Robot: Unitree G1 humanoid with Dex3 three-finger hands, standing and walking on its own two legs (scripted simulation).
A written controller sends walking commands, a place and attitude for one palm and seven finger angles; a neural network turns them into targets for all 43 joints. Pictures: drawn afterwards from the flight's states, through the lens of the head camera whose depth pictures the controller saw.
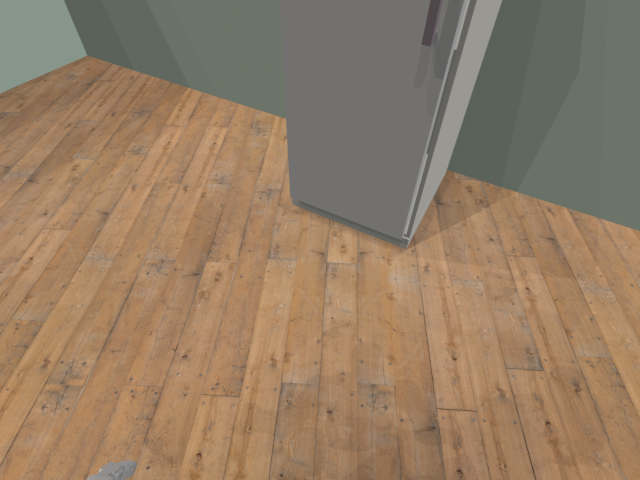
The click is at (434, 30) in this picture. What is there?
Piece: fridge door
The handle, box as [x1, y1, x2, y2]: [421, 0, 442, 45]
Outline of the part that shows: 442,0 430,0 421,44 430,45 433,41 433,37 436,34 435,28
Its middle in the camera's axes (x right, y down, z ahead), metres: +0.28 -0.59 +0.88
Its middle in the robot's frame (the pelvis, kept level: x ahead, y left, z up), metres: +1.10 -0.21 +0.22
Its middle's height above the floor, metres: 0.99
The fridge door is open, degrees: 0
